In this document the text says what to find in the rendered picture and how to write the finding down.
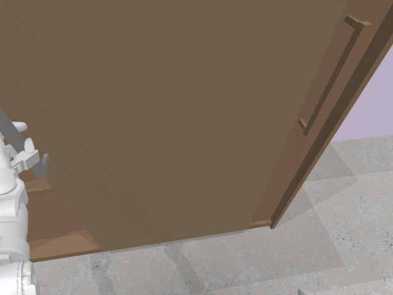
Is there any robot left hand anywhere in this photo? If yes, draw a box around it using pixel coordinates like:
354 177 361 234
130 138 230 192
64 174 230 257
0 122 40 175

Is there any wardrobe door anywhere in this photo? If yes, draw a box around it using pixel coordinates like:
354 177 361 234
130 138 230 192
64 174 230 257
251 0 393 222
0 0 348 252

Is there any handle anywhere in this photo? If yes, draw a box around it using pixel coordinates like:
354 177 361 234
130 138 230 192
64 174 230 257
303 21 373 138
0 107 50 178

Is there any left robot upper arm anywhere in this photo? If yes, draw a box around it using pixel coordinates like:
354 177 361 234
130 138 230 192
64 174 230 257
0 260 41 295

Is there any robot left forearm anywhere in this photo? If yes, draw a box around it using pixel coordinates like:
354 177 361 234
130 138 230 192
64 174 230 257
0 168 29 266

